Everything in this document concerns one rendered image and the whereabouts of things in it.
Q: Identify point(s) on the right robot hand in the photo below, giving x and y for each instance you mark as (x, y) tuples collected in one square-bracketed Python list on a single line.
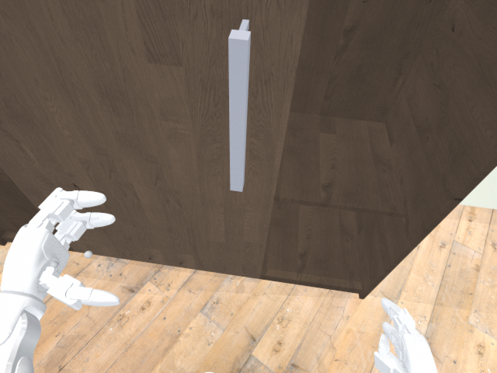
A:
[(412, 348)]

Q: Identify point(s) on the wardrobe door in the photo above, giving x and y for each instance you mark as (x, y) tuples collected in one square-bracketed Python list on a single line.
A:
[(130, 98), (16, 210)]

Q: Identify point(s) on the robot left forearm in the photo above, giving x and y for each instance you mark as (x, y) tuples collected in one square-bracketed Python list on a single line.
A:
[(20, 329)]

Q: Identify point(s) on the left robot hand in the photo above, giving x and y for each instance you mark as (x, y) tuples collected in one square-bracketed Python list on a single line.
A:
[(27, 265)]

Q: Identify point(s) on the handle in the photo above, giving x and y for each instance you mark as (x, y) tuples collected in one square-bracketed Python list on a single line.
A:
[(238, 63)]

